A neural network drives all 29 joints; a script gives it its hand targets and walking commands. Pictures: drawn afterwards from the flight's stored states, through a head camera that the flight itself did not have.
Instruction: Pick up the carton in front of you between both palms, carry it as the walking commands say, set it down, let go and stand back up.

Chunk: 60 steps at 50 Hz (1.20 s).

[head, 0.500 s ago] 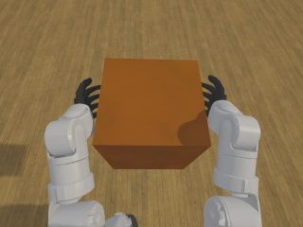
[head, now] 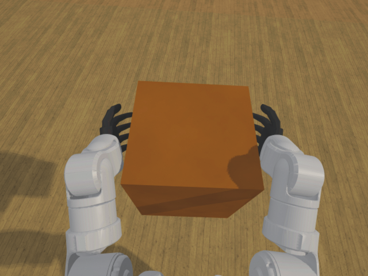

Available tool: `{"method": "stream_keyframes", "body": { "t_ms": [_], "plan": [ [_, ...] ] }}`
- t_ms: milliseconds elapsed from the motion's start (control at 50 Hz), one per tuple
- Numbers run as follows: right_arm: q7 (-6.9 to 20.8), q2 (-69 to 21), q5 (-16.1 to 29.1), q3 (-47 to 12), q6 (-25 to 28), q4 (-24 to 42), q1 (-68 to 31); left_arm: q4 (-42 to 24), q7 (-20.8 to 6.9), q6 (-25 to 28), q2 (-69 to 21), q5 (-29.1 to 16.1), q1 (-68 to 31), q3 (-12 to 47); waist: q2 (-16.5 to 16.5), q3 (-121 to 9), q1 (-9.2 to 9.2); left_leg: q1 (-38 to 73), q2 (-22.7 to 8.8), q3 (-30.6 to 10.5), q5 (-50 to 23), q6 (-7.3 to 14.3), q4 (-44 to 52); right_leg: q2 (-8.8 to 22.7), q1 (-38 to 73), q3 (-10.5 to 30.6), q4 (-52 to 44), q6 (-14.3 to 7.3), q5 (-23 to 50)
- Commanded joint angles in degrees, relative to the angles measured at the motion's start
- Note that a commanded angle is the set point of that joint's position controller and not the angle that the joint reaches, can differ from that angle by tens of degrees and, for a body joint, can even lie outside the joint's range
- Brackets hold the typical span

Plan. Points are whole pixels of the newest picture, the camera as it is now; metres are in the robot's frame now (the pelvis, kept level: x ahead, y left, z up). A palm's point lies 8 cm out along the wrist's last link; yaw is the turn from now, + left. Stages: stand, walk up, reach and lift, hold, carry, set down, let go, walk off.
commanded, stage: carry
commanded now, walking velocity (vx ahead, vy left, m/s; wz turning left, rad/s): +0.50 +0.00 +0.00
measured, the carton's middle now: (188, 158) +0.35 +0.02 +0.05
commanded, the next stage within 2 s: none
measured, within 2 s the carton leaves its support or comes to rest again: neither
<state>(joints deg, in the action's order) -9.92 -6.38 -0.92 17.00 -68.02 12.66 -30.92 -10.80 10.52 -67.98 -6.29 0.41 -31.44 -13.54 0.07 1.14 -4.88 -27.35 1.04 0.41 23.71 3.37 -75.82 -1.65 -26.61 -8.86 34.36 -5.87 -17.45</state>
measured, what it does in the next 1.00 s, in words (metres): climbs: left foot, then right foot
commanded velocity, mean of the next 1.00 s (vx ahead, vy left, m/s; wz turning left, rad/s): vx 0.50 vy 0.00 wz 0.00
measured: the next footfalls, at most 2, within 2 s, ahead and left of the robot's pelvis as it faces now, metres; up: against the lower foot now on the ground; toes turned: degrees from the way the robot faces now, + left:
left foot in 0.32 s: +0.40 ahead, +0.11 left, +0.02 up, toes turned +5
right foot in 0.76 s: +0.67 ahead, -0.08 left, +0.04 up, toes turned -8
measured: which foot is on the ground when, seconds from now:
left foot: up 0.00-0.30, down 0.32-0.78, up 0.80-1.00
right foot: down 0.00-0.34, up 0.36-0.74, down 0.76-1.00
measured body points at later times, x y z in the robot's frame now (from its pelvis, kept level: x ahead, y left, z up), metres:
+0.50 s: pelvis +0.32 +0.04 +0.03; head +0.37 +0.05 +0.48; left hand +0.69 +0.16 +0.14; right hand +0.66 -0.14 +0.15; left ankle +0.36 +0.11 -0.70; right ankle +0.26 -0.07 -0.59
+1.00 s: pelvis +0.63 -0.01 +0.06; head +0.67 -0.02 +0.50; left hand +0.98 +0.16 +0.18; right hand +0.99 -0.15 +0.18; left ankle +0.64 +0.12 -0.58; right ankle +0.63 -0.08 -0.68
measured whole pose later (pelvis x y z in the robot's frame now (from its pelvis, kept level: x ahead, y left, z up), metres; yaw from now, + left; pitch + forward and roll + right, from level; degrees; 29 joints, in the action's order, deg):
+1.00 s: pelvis +0.63 -0.01 +0.06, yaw -1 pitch +5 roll +0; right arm -9.7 -7.6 -1.9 17.7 -66.7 12.0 -31.7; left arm -9.8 10.7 -66.0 -6.3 -0.9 -31.5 -14.7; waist 0.9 -0.2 -4.3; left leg -40.9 -2.2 1.0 20.7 2.6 -71.7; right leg -0.9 -19.6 -7.6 29.8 -4.6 -20.1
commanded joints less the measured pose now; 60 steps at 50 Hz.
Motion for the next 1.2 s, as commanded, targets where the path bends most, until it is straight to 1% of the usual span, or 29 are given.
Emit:
{"method": "stream_keyframes", "body": {
  "t_ms": [0,100,220,240,260,280,300,320,340,360,380,400,440,580,660,700,720,740,760,780,800,840,860,900,1020,1120,1140,1160,1180],
  "plan": [
    [2.00,-40.61,8.20,-34.38,1.31,1.78,-32.08,-9.04,-4.82,1.94,-46.13,-19.14,-41.12,40.15,-2.29,-28.44,1.23,-15.98,-3.28,-1.97,-2.85,0.48,0.14,16.90,34.53,25.70,-11.34,-6.98,18.86],
    [1.11,-38.52,8.05,-35.81,2.04,2.78,-31.65,-8.70,-4.17,2.63,-42.60,-18.19,-38.26,38.64,-4.88,-25.61,0.93,-21.56,-4.46,1.64,-5.21,-1.63,11.22,16.04,35.44,19.15,-14.15,-8.57,20.59],
    [0.26,-34.90,9.14,-35.61,0.06,1.03,-30.38,-4.48,-2.43,0.70,-36.07,-14.08,-32.37,33.95,-8.82,-20.24,0.69,-10.47,-1.23,9.76,-12.48,-0.76,35.42,11.64,31.64,8.65,-13.32,-4.67,35.86],
    [0.29,-34.86,9.40,-35.49,-0.26,0.54,-30.74,-3.84,-2.27,0.42,-35.73,-13.49,-32.06,33.37,-9.65,-20.50,1.56,-5.98,0.37,11.35,-12.42,-0.11,38.22,11.58,30.99,7.00,-10.88,-3.42,43.62],
    [0.36,-35.03,9.64,-35.33,-0.50,-0.18,-30.96,-3.36,-2.12,0.16,-35.56,-12.95,-31.86,32.84,-10.15,-22.02,3.60,0.52,2.71,13.57,-12.98,0.61,40.56,11.27,30.13,4.44,-5.07,-1.96,53.22],
    [0.46,-35.26,9.84,-35.12,-0.65,-1.18,-30.49,-2.99,-1.98,-0.08,-35.52,-12.32,-31.83,32.37,-8.72,-25.96,6.78,12.26,4.70,15.68,-14.60,1.48,44.60,10.09,27.05,0.74,5.01,0.10,55.95],
    [0.64,-35.59,10.14,-34.86,-0.70,-1.78,-30.09,-2.77,-1.86,-0.14,-35.31,-11.39,-32.35,31.89,-4.60,-31.21,9.84,27.88,0.19,9.04,-12.55,2.18,44.72,8.74,17.37,1.11,15.93,2.10,40.95],
    [0.67,-35.22,10.28,-34.62,-0.66,-2.05,-31.28,-2.44,-1.83,-0.43,-36.45,-10.79,-31.87,31.40,9.35,-35.71,9.01,40.25,-18.17,-22.78,-7.12,9.87,49.08,2.40,-0.10,3.20,32.31,4.77,13.86],
    [0.86,-37.52,11.17,-35.27,-0.45,-2.90,-31.88,-3.41,-1.76,-0.49,-35.81,-10.15,-33.77,30.82,16.98,-34.97,10.12,43.93,-21.23,-39.49,-15.89,15.46,56.59,-4.97,-12.33,7.50,45.40,4.67,-9.42],
    [1.29,-39.25,12.37,-36.03,-0.32,-0.97,-33.44,-2.98,-1.52,-0.20,-37.68,-9.81,-35.28,30.87,11.33,-33.22,9.05,43.30,-21.49,-33.58,-18.35,15.20,53.41,-0.67,-16.76,11.65,51.54,2.92,-10.00],
    [2.02,-42.15,14.55,-38.15,0.20,0.54,-36.11,-3.38,-1.49,0.20,-39.04,-9.36,-35.98,30.03,4.97,-30.83,9.50,39.40,-19.75,-27.65,-23.32,13.83,50.98,1.32,-18.75,11.26,51.72,2.48,-8.28],
    [2.71,-44.18,16.37,-39.70,0.84,2.32,-39.23,-3.21,-1.54,0.70,-40.50,-9.11,-36.46,30.04,1.63,-29.21,8.73,35.91,-18.51,-22.93,-24.28,11.63,51.15,3.14,-18.70,11.29,48.69,2.35,-6.48],
    [3.59,-46.49,18.61,-41.61,2.06,4.25,-42.41,-3.45,-1.64,1.80,-41.62,-8.37,-36.15,30.65,2.40,-29.09,7.19,32.04,-16.79,-17.39,-19.95,9.61,53.56,4.47,-16.31,10.70,42.92,2.55,-3.82],
    [2.47,-39.33,16.12,-38.86,2.43,3.30,-34.66,-5.94,-0.54,2.47,-37.13,-8.29,-32.96,32.95,5.81,-25.85,8.33,33.62,-14.35,-7.12,-27.06,10.42,55.67,5.72,-20.78,5.62,23.48,4.61,0.85],
    [1.73,-36.11,12.99,-36.17,0.96,0.42,-30.53,-4.54,-0.50,0.97,-35.67,-9.15,-31.88,32.78,8.43,-22.15,8.39,31.93,-12.08,-0.95,-37.20,7.18,55.05,2.46,-12.18,-0.20,7.51,3.73,5.18],
    [1.54,-35.41,11.69,-35.15,0.33,-0.90,-30.05,-3.15,-0.74,0.35,-35.44,-9.47,-32.15,32.44,10.17,-22.33,6.44,31.25,-11.82,2.01,-48.81,4.85,49.85,-0.88,-4.62,-3.56,2.01,2.51,4.30],
    [1.44,-35.29,11.23,-34.76,0.06,-1.53,-29.98,-1.92,-0.88,0.16,-35.63,-9.65,-31.98,32.26,9.32,-24.29,4.11,29.07,-10.91,5.24,-56.20,3.05,41.97,-3.14,4.24,-5.84,-2.42,1.78,6.52],
    [1.34,-35.15,10.71,-34.44,-0.14,-2.29,-29.54,-0.74,-1.07,0.08,-35.73,-9.77,-31.57,31.81,6.70,-29.32,1.34,22.61,-9.41,7.07,-51.54,0.64,31.56,-2.23,19.01,-3.77,-3.70,0.62,7.68],
    [1.21,-35.23,9.97,-34.10,-0.33,-2.36,-31.02,0.43,-1.27,0.01,-35.77,-9.42,-30.18,31.09,-1.21,-32.85,-0.78,10.57,-6.68,6.83,-31.53,-1.17,18.23,9.76,31.20,15.13,-6.57,-0.65,-1.92],
    [1.28,-36.66,9.47,-33.44,-0.44,-2.05,-30.57,0.21,-1.28,0.24,-35.95,-10.09,-32.99,31.66,-18.25,-34.64,0.82,-9.29,3.30,3.02,2.52,-2.93,4.47,22.61,43.18,44.43,-13.15,-8.83,2.56],
    [1.28,-36.96,9.42,-33.54,-0.33,-1.50,-33.51,-0.51,-1.80,0.30,-38.76,-11.50,-33.26,32.53,-14.63,-32.36,0.63,-16.25,1.42,-2.34,4.74,-1.10,-4.63,21.99,42.62,45.38,-13.21,-11.08,6.24],
    [1.44,-40.43,9.65,-33.42,0.41,-1.23,-34.82,-4.12,-3.03,1.16,-43.35,-14.97,-38.97,35.61,-2.72,-29.63,-0.03,-19.33,-1.85,-2.80,0.43,0.20,-7.07,19.57,37.39,33.39,-9.07,-9.69,18.10],
    [1.51,-41.48,9.21,-33.38,0.90,-1.19,-35.04,-5.74,-3.51,1.74,-45.09,-16.50,-41.67,36.90,-1.47,-28.74,0.63,-18.86,-3.31,-2.83,-0.97,0.37,-4.42,18.44,34.57,29.61,-9.69,-8.09,17.39],
    [1.43,-42.06,8.52,-33.97,1.82,-0.65,-34.99,-7.22,-4.06,2.83,-46.44,-18.36,-43.47,38.42,-3.73,-29.03,1.78,-17.64,-3.95,-1.97,-2.41,0.15,-0.75,17.07,32.26,25.35,-11.51,-6.66,13.01],
    [0.17,-37.12,8.38,-35.25,1.97,1.35,-31.76,-6.73,-2.90,2.79,-39.95,-16.55,-36.66,36.23,-5.48,-25.23,0.82,-22.23,-5.30,2.11,-6.53,-2.14,15.63,15.30,33.59,17.31,-13.98,-8.36,17.86],
    [0.16,-34.89,8.70,-34.68,0.10,-1.17,-30.21,-2.85,-2.14,0.88,-36.19,-13.37,-32.64,33.44,-9.12,-20.68,1.11,-8.77,-1.30,9.99,-11.43,-0.72,36.19,12.32,29.22,8.37,-12.86,-3.82,32.61],
    [0.27,-35.01,8.81,-34.48,-0.18,-1.85,-30.60,-2.07,-2.07,0.62,-36.10,-12.81,-32.37,33.00,-10.01,-21.28,2.49,-3.70,0.63,11.79,-11.16,-0.05,38.51,12.41,28.65,6.77,-9.33,-2.56,41.59],
    [0.41,-35.42,8.88,-34.23,-0.35,-3.00,-30.37,-1.48,-1.99,0.36,-36.10,-12.24,-32.27,32.55,-9.36,-23.51,5.28,4.84,3.22,14.39,-12.66,0.71,42.00,11.51,27.06,3.03,-1.34,-0.73,50.10],
    [0.55,-35.47,8.92,-33.77,-0.44,-4.34,-29.58,-0.91,-1.91,0.18,-36.09,-11.42,-32.09,32.06,-6.39,-28.57,8.24,18.79,3.64,14.47,-12.81,1.43,44.38,9.74,22.10,0.64,9.31,1.26,46.92]
  ]
}}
